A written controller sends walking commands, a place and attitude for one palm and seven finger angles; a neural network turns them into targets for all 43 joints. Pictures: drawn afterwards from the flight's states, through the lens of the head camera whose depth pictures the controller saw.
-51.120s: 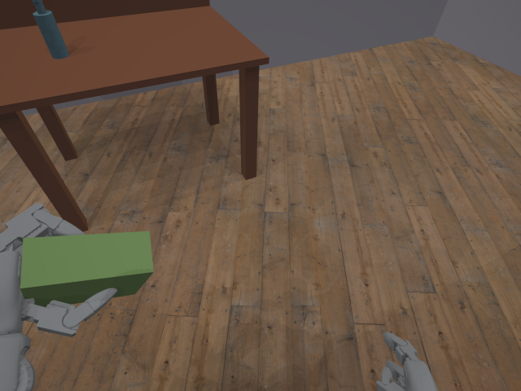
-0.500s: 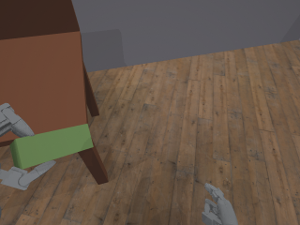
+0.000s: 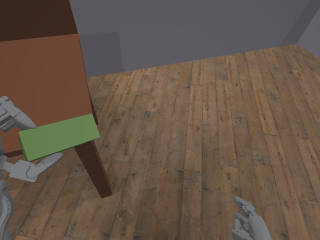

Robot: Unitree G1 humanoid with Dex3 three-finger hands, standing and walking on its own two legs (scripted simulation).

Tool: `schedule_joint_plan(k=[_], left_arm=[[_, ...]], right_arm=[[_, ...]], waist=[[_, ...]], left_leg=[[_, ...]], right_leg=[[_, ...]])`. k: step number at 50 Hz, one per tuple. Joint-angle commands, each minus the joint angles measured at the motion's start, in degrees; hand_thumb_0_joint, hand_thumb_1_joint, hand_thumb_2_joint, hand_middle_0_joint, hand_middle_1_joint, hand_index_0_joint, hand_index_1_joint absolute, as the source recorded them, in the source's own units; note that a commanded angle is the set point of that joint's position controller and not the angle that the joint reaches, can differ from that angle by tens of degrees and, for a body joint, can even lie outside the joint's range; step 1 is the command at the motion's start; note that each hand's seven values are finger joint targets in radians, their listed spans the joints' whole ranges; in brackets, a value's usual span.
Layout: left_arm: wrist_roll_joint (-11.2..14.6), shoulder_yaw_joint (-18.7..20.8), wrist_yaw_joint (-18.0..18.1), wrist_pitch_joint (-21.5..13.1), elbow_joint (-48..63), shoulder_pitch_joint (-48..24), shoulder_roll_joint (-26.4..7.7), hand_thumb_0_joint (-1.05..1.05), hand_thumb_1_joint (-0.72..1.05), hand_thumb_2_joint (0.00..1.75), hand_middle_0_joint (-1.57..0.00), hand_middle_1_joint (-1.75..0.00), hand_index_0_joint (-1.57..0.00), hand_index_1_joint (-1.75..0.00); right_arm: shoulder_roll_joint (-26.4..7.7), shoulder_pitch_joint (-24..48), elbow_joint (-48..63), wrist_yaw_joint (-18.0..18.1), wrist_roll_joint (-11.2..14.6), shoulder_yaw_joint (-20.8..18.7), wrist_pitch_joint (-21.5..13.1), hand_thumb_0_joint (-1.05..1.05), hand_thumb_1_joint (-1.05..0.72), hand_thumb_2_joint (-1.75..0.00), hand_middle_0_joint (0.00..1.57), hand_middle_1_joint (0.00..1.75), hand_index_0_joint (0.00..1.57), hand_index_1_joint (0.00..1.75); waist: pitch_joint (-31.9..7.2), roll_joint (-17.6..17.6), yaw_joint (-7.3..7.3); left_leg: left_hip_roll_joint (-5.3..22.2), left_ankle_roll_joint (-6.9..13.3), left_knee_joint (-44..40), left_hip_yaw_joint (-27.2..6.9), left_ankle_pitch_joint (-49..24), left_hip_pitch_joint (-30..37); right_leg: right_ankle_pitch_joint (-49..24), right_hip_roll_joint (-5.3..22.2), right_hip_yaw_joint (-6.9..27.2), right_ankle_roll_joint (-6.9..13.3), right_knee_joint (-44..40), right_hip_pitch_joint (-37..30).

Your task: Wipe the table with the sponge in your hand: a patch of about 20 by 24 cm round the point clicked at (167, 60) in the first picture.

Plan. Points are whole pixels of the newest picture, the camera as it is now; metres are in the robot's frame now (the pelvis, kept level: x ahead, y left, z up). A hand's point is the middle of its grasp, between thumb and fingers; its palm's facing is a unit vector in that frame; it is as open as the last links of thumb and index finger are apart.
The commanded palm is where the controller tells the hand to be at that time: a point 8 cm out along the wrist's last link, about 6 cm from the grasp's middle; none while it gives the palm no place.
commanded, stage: come to a stop and stand still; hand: left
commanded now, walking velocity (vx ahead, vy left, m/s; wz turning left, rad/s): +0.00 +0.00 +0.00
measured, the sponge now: (68, 135) +0.28 +0.21 +0.15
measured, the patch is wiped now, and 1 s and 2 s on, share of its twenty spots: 0.95 0.95 0.95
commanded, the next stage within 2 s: look again from close up in 0.94 s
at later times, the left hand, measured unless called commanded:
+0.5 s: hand (31, 147) +0.24 +0.26 +0.16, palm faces +0.39 -0.83 -0.41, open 9.0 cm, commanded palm +0.18 +0.29 +0.18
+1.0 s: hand (43, 150) +0.24 +0.24 +0.16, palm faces +0.41 -0.82 -0.40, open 9.0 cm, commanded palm +0.18 +0.27 +0.18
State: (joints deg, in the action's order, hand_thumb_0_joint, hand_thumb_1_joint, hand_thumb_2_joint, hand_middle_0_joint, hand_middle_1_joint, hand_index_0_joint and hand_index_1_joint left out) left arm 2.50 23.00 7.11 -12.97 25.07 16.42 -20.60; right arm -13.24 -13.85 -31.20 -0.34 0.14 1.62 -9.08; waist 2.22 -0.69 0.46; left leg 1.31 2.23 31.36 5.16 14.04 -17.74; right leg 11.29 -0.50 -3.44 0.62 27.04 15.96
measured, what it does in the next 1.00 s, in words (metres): stands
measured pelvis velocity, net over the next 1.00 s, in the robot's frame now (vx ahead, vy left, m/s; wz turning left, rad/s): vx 0.03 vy -0.01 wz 0.04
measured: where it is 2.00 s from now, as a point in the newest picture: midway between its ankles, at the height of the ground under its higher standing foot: outside the picture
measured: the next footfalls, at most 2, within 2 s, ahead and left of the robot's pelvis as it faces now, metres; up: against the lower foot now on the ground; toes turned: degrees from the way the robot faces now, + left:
none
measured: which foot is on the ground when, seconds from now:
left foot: down 0.00-1.00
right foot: down 0.00-1.00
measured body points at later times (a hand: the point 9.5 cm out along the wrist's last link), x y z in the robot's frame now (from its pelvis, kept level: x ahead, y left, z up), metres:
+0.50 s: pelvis +0.03 +0.01 +0.01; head +0.06 +0.02 +0.45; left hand +0.22 +0.30 +0.18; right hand +0.23 -0.19 -0.06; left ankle +0.03 +0.08 -0.74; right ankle +0.03 -0.12 -0.73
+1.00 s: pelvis +0.03 -0.01 +0.01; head +0.05 -0.01 +0.46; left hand +0.21 +0.28 +0.18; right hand +0.21 -0.24 -0.07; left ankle +0.03 +0.08 -0.74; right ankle +0.03 -0.12 -0.74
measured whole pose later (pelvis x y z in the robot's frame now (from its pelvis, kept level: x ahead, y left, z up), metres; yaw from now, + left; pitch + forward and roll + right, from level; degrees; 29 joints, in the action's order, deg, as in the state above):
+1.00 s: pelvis +0.03 -0.01 +0.01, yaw +2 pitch +1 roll -1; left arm 1.7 18.8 7.8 -7.4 27.1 27.3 -19.3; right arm -12.6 -13.3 -31.7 3.4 -0.6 1.3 -4.1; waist 1.0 1.2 0.1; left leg 0.7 1.4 26.1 2.9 13.7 -13.4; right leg 12.1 -0.9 -4.6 1.2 22.1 10.9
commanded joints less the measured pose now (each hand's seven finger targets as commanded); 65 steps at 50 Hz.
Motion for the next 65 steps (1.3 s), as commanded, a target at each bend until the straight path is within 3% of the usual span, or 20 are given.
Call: schedule_joint_plan(k=[1,3,4,6,8,15,18,19,21,24,32,34,43,49,65], left_arm=[[-0.45,5.59,0.07,-2.36,15.45,7.05,-11.03,0.0,0.1,1.3,-1.2,-1.6,-1.2,-1.6],[-0.7,8.79,0.58,-2.71,16.85,5.53,-13.33,0.0,0.1,1.3,-1.2,-1.6,-1.2,-1.6],[-0.84,11.7,0.95,-3.17,20.21,2.08,-16.94,0.0,0.1,1.3,-1.2,-1.6,-1.2,-1.6],[-0.84,9.8,1.07,-3.58,19.07,2.77,-13.94,0.0,0.1,1.3,-1.2,-1.6,-1.2,-1.6],[-0.86,8.44,1.17,-3.67,19.91,2.06,-13.29,0.0,0.1,1.3,-1.2,-1.6,-1.2,-1.6],[-1.77,2.16,0.76,-1.79,17.29,5.36,-7.08,0.0,0.1,1.3,-1.2,-1.6,-1.2,-1.6],[-1.87,2.3,0.7,-0.82,15.19,5.65,-6.87,0.0,0.1,1.3,-1.2,-1.6,-1.2,-1.6],[-1.8,4.24,0.83,-0.63,14.14,6.17,-8.56,0.0,0.1,1.3,-1.2,-1.6,-1.2,-1.6],[-1.52,3.69,0.78,-0.37,13.91,5.83,-7.72,0.0,0.1,1.3,-1.2,-1.6,-1.2,-1.6],[-1.14,5.66,1.0,-0.26,15.66,4.73,-9.99,0.0,0.1,1.3,-1.2,-1.6,-1.2,-1.6],[-0.63,3.2,1.55,0.34,18.65,5.81,-8.08,0.0,0.1,1.3,-1.2,-1.6,-1.2,-1.6],[-0.61,3.81,1.79,0.6,18.15,6.61,-8.72,0.0,0.1,1.3,-1.2,-1.6,-1.2,-1.6],[-0.25,2.98,2.11,1.2,14.9,7.01,-8.12,0.0,0.1,1.3,-1.2,-1.6,-1.2,-1.6],[-0.2,3.48,2.32,1.42,15.79,6.47,-9.32,0.0,0.1,1.3,-1.2,-1.6,-1.2,-1.6],[-0.09,1.77,2.01,1.9,14.1,5.61,-8.05,0.0,0.1,1.3,-1.2,-1.6,-1.2,-1.6]], right_arm=[[-6.43,5.06,9.6,1.1,0.38,-2.28,-2.18,0.0,-0.9,-0.9,0.2,0.3,0.2,0.3],[-6.24,5.48,9.95,1.95,0.07,-2.14,-2.03,0.0,-0.9,-0.9,0.2,0.3,0.2,0.3],[-6.14,5.78,10.23,2.44,-0.28,-2.05,-2.08,0.0,-0.9,-0.9,0.2,0.3,0.2,0.3],[-5.76,5.32,9.87,2.89,-0.61,-2.09,-2.61,0.0,-0.9,-0.9,0.2,0.3,0.2,0.3],[-5.96,4.97,9.22,2.89,-0.89,-2.11,-3.33,0.0,-0.9,-0.9,0.2,0.3,0.2,0.3],[-6.59,4.16,6.6,1.86,-0.94,-2.97,-3.91,0.0,-0.9,-0.9,0.2,0.3,0.2,0.3],[-6.42,4.66,6.53,1.94,-0.82,-3.1,-2.5,0.0,-0.9,-0.9,0.2,0.3,0.2,0.3],[-6.47,4.93,6.49,2.12,-0.92,-3.21,-1.99,0.0,-0.9,-0.9,0.2,0.3,0.2,0.3],[-5.76,5.61,7.39,2.37,-0.7,-2.9,-1.05,0.0,-0.9,-0.9,0.2,0.3,0.2,0.3],[-5.47,6.49,8.29,2.93,-0.72,-2.72,-0.13,0.0,-0.9,-0.9,0.2,0.3,0.2,0.3],[-5.33,6.63,9.62,3.36,-0.56,-2.47,0.38,0.0,-0.9,-0.9,0.2,0.3,0.2,0.3],[-5.68,6.73,9.56,3.56,-0.67,-2.57,0.55,0.0,-0.9,-0.9,0.2,0.3,0.2,0.3],[-5.54,6.51,9.08,4.25,-0.4,-2.74,1.42,0.0,-0.9,-0.9,0.2,0.3,0.2,0.3],[-5.78,6.65,8.88,4.56,-0.54,-2.74,1.48,0.0,-0.9,-0.9,0.2,0.3,0.2,0.3],[-5.33,6.06,8.66,4.64,-0.53,-2.76,2.12,0.0,-0.9,-0.9,0.2,0.3,0.2,0.3]], waist=[[-4.1,4.38,-1.86],[-3.71,5.96,-1.86],[-3.99,6.88,-1.94],[-6.09,9.21,-1.69],[-8.68,10.82,-1.51],[-11.1,6.46,-0.84],[-9.2,3.98,-0.82],[-9.38,4.56,-1.03],[-8.32,3.56,-1.01],[-9.42,4.03,-1.07],[-11.91,4.64,-0.76],[-11.72,5.34,-0.75],[-9.24,2.21,-0.66],[-9.36,3.17,-0.71],[-8.16,3.78,-0.68]], left_leg=[[5.81,-1.71,-18.07,-10.72,10.98,-3.62],[7.23,-1.26,-20.98,-12.05,15.18,-5.08],[7.2,-1.38,-21.2,-12.24,14.86,-5.1],[6.62,-1.62,-18.57,-10.44,9.14,-0.54],[5.67,-2.25,-15.4,-8.7,1.17,3.43],[4.75,-5.38,-10.68,-7.19,-16.81,9.43],[4.56,-5.53,-11.14,-7.18,-14.96,7.24],[4.2,-5.7,-11.43,-6.81,-14.12,7.03],[4.04,-5.38,-11.82,-6.72,-11.9,5.76],[3.29,-4.4,-10.74,-5.65,-12.31,5.65],[2.22,-2.99,-7.32,-5.22,-17.01,6.65],[2.0,-2.88,-7.1,-5.24,-16.14,6.38],[1.56,-2.14,-8.35,-5.94,-9.42,4.41],[1.05,-2.26,-9.33,-6.01,-9.44,4.76],[0.72,-2.4,-12.52,-6.15,-7.4,5.06]], right_leg=[[6.42,0.54,1.26,-0.6,-2.54,-5.92],[5.93,0.26,0.97,-0.76,-0.29,-6.8],[5.66,0.36,0.73,-0.86,0.1,-7.36],[2.35,1.1,0.85,-0.39,-0.67,-6.65],[-0.93,1.63,1.04,-0.07,-1.51,-7.01],[-7.4,0.93,0.56,0.07,-2.08,-6.38],[-7.54,0.92,0.97,0.0,-2.59,-6.33],[-7.74,1.17,1.3,0.13,-2.76,-6.58],[-7.84,1.43,1.68,0.16,-3.1,-7.18],[-10.77,2.13,2.64,0.46,-3.57,-8.6],[-17.74,3.18,3.77,0.9,-3.98,-11.11],[-17.58,3.61,4.17,0.97,-4.43,-10.92],[-12.19,3.81,5.05,0.61,-7.42,-10.02],[-10.86,3.32,4.23,0.29,-7.99,-10.23],[-8.11,1.76,3.24,-0.47,-9.79,-10.42]])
